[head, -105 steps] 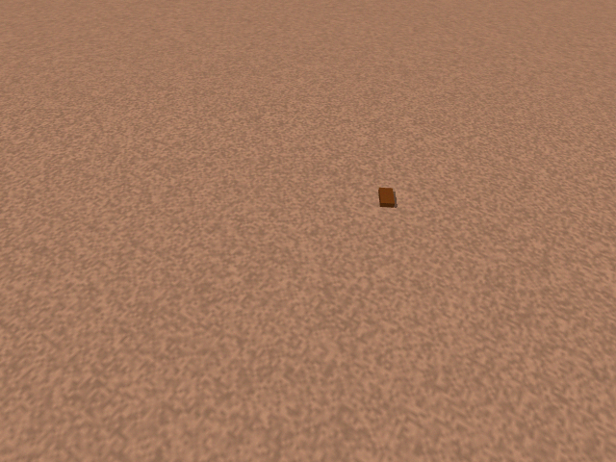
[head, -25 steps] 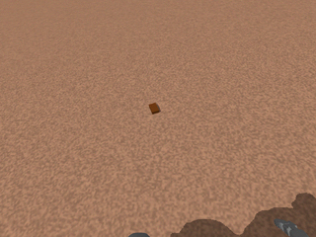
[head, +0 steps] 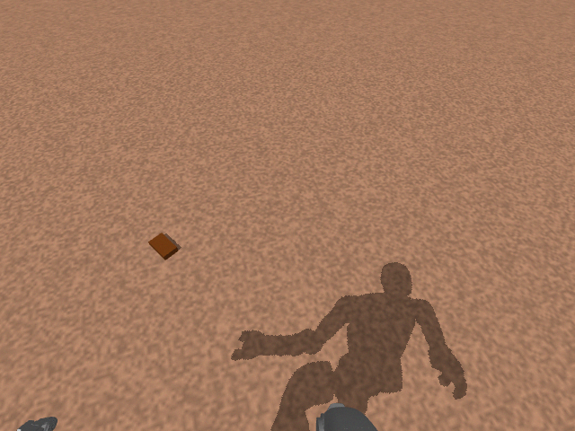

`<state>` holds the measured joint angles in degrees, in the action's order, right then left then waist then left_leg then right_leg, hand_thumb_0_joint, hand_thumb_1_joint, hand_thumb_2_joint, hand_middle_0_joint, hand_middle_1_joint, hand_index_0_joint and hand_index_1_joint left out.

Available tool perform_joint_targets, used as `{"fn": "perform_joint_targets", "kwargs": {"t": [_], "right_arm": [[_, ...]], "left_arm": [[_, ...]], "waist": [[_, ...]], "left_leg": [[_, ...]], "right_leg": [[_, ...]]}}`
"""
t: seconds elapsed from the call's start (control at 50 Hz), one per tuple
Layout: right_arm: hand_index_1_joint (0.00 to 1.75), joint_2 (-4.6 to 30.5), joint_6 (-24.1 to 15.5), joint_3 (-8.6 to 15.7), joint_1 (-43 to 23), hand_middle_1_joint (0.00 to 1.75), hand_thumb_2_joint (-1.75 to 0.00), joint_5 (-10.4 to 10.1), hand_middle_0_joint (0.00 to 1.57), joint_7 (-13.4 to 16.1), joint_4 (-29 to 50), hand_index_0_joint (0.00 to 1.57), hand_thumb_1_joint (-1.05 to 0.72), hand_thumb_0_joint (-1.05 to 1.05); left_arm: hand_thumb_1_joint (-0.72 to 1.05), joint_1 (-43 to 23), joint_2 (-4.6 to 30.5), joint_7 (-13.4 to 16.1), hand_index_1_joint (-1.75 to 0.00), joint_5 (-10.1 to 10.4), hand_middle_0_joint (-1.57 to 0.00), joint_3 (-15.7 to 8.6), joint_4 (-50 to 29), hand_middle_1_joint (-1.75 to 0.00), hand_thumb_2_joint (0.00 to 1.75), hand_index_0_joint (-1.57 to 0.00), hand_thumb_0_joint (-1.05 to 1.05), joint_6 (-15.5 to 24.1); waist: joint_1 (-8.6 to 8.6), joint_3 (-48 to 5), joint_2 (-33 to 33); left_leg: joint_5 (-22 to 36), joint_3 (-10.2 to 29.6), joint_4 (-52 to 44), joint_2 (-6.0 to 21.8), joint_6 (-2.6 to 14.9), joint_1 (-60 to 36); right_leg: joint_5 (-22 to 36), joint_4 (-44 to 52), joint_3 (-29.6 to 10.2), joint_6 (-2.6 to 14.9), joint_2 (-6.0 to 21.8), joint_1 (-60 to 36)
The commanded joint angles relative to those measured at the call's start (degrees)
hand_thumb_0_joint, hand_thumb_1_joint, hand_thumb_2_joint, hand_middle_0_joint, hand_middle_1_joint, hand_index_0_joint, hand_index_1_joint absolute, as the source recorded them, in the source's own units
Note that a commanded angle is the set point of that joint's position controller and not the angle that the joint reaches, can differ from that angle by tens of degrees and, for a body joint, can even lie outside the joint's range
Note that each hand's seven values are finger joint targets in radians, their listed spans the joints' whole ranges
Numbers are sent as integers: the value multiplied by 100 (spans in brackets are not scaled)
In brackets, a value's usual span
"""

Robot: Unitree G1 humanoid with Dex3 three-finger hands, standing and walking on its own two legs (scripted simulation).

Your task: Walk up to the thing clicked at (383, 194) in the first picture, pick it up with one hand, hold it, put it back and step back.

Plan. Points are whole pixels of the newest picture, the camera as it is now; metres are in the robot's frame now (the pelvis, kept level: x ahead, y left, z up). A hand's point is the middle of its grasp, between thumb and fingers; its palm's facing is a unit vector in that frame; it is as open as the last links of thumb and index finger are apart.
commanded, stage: walk up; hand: left
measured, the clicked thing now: (163, 246) +0.98 +0.43 -0.76
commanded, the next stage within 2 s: none
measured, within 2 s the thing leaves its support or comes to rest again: neither
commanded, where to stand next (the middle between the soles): +0.59 +0.50 m, yaw -45 degrees
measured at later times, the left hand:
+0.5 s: hand (7, 372) +0.30 +0.44 -0.15, palm faces -0.25 -0.79 -0.56, open 7.3 cm
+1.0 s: hand (1, 242) +0.56 +0.54 -0.13, palm faces -0.35 -0.71 -0.62, open 7.3 cm
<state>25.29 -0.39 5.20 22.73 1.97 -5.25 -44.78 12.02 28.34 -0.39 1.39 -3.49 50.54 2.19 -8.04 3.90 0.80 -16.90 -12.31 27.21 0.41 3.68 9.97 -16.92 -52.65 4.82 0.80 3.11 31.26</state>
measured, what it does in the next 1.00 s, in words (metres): walks ahead, turning right: right foot, then left foot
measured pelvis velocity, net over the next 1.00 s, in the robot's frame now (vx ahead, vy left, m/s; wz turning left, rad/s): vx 0.36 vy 0.29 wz -0.44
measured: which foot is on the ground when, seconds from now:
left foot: down 0.00-0.16, up 0.18-0.52, down 0.54-0.88, up 0.90-1.00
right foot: up 0.00-0.14, down 0.16-0.56, up 0.58-0.86, down 0.88-1.00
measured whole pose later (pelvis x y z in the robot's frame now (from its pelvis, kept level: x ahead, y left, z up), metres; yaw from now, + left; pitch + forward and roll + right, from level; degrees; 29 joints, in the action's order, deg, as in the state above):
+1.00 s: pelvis +0.36 +0.29 -0.04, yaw -25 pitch -2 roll -2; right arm 25.2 7.1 4.9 16.0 3.5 -3.4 -41.5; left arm 18.4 24.6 7.0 -0.2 -2.7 45.6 4.9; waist -1.9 7.5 9.0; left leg -29.0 0.7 75.3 3.3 -0.8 31.3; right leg -18.1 -45.9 5.4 2.6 0.0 25.7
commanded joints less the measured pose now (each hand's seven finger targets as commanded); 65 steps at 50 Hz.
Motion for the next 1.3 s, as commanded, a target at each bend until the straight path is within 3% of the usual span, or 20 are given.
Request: {"fn": "perform_joint_targets", "kwargs": {"t": [0.0, 0.1, 0.14, 0.16, 0.28, 0.46, 0.52, 0.56, 0.66, 0.76, 0.82, 0.84, 0.86, 0.9, 1.0, 1.16, 1.2, 1.22, 1.24, 1.28], "right_arm": [[30, 1088, -151, 412, -251, 30, -90, 52, 20, 58, 707, 20, -90, 0], [30, 1060, -53, 344, -936, 30, -90, 126, 20, 114, 1156, 20, -90, 0], [30, 599, -13, 155, -317, 30, -90, 135, 20, 176, 1252, 20, -90, 0], [30, 1311, 81, 376, -238, 30, -90, 115, 20, 177, 1183, 20, -90, 0], [30, 1057, 274, 345, -267, 30, -90, 116, 20, 52, 844, 20, -90, 0], [30, 1097, 294, 548, -1214, 30, -90, 151, 20, -124, 1300, 20, -90, 0], [30, 1509, 220, 803, 494, 30, -90, 277, 20, -25, 785, 20, -90, 0], [30, 2319, 129, 920, -432, 30, -90, 74, 20, 122, 958, 20, -90, 0], [30, 1309, 131, 514, -1262, 30, -90, 123, 20, 204, 1019, 20, -90, 0], [30, 995, 192, 350, -993, 30, -90, 275, 20, 210, 1079, 20, -90, 0], [30, 750, 274, 223, -1576, 30, -90, 140, 20, 173, 1395, 20, -90, 0], [30, 535, 303, 139, -1158, 30, -90, 126, 20, 183, 1424, 20, -90, 0], [30, 656, 412, 160, -758, 30, -90, 151, 20, 228, 1311, 20, -90, 0], [30, 1305, 529, 402, -922, 30, -90, 198, 20, 304, 1213, 20, -90, 0], [30, 1220, 540, 425, -581, 30, -90, 173, 20, 145, 867, 20, -90, 0], [30, 1303, 529, 552, -879, 30, -90, 157, 20, 44, 1071, 20, -90, 0], [30, 1255, 464, 608, -130, 30, -90, 153, 20, 58, 846, 20, -90, 0], [30, 1394, 417, 696, 426, 30, -90, 233, 20, 87, 633, 20, -90, 0], [30, 2018, 359, 789, 366, 30, -90, 293, 20, 148, 702, 20, -90, 0], [30, 1998, 293, 732, -734, 30, -90, 151, 20, 239, 956, 20, -90, 0]], "left_arm": [[90, -357, 739, 66, -30, -25, -20, -237, -539, -30, 90, -20, 0, 83], [90, 1377, 949, 247, -30, -16, -20, -479, -158, -30, 90, -20, 0, 82], [90, 2022, 1693, 472, -30, -93, -20, -673, -293, -30, 90, -20, 0, 81], [90, 1372, 1767, 542, -30, 23, -20, -637, -613, -30, 90, -20, 0, 80], [90, 571, 1342, 587, -30, -123, -20, -496, -825, -30, 90, -20, 0, 369], [90, 808, 1881, 726, -30, -321, -20, -611, -785, -30, 90, -20, 0, 431], [90, 640, 957, 798, -30, -343, -20, -325, -803, -30, 90, -20, 0, 351], [90, 837, 903, 933, -30, -238, -20, -220, -688, -30, 90, -20, 0, 357], [90, 1419, 1214, 694, -30, -57, -20, -339, 109, -30, 90, -20, 0, 278], [90, 1336, 797, 690, -30, -38, -20, -282, -124, -30, 90, -20, 0, 297], [90, 2709, 1184, 835, -30, -132, -20, -545, 169, -30, 90, -20, 0, 335], [90, 2934, 1607, 926, -30, -214, -20, -692, 64, -30, 90, -20, 0, 325], [90, 2361, 1755, 962, -30, -240, -20, -629, -324, -30, 90, -20, 0, 315], [90, 1462, 1733, 995, -30, -123, -20, -609, -725, -30, 90, -20, 0, 321], [90, 1082, 1578, 844, -30, -282, -20, -582, -767, -30, 90, -20, 0, 387], [90, 855, 2105, 826, -30, -403, -20, -778, -795, -30, 90, -20, 0, 341], [90, 329, 1983, 834, -30, -357, -20, -716, -808, -30, 90, -20, 0, 303], [90, 305, 1607, 858, -30, -368, -20, -586, -778, -30, 90, -20, 0, 256], [90, 357, 930, 904, -30, -259, -20, -391, -857, -30, 90, -20, 0, 237], [90, -97, 1269, 1014, -30, -233, -20, -344, -721, -30, 90, -20, 0, 304]], "waist": [[246, -130, 547], [1344, -877, -225], [1398, -1289, -1688], [1187, -1325, -717], [423, -223, -365], [486, -390, -908], [-610, -855, 1097], [49, -723, 2430], [549, -252, 1434], [461, -399, 1148], [1441, -873, -203], [1506, -931, -1203], [1061, -1001, -645], [943, -579, 123], [624, -213, -564], [760, -430, -1123], [240, -668, -960], [-60, -833, -247], [-65, -452, 1931], [206, 168, 1546]], "left_leg": [[745, 1153, -1311, 1494, 143, -409], [3428, 142, 1593, 968, -329, 1293], [-1859, 765, 4481, 166, -748, 3592], [-1771, 2049, 5293, 283, -870, 3831], [-431, 1771, 4005, 697, -536, 2523], [-417, 1308, 2520, 658, -321, 1446], [-1226, 1913, 511, 637, -213, -765], [-1184, 4907, -1088, 2399, 638, -558], [477, 2138, -110, 1388, 680, 328], [2963, 1484, 430, 1458, 845, 100], [2195, 783, 2457, 926, 149, 1804], [-876, 885, 3576, 402, -253, 3198], [-1703, 1577, 4526, 428, -486, 3434], [-1575, 2142, 5472, 721, -529, 3355], [-762, 1857, 4839, 774, -426, 2739], [-1359, 1265, 3446, 684, -298, 2035], [-901, 1008, 2220, 462, -241, 1016], [-1155, 1173, 1542, 311, -254, 221], [-705, 3379, 152, 1618, 130, 201], [132, 4575, -615, 2125, 851, 1229]], "right_leg": [[455, 811, 36, 109, 172, 78], [692, 2020, 114, 493, -81, -3418], [-141, 2782, -3370, 1384, 2048, -4822], [-709, 3227, -4930, 2037, 2585, -4231], [1470, 2754, -1701, 1145, 1015, -1351], [542, 1969, -1893, 1148, 905, -149], [136, -1160, -858, 378, -71, 1218], [-1703, -2845, -837, 361, -327, 2295], [-731, -1478, -276, 92, 41, 884], [-446, 319, 101, 172, -74, -183], [1067, 2154, -353, 293, -34, -3141], [815, 2547, -2227, 767, 1000, -4016], [175, 2869, -3906, 1244, 2174, -3513], [-450, 3148, -4388, 1982, 2493, -2200], [-49, 2385, -2161, 1219, 1155, -852], [-832, 1867, -2439, 1202, 1079, -104], [-317, 1151, -1982, 902, 909, 311], [-266, -113, -1489, 579, 441, 853], [-1249, -1937, -391, 171, -840, 2142], [-1848, -2705, -834, 157, -482, 1929]]}}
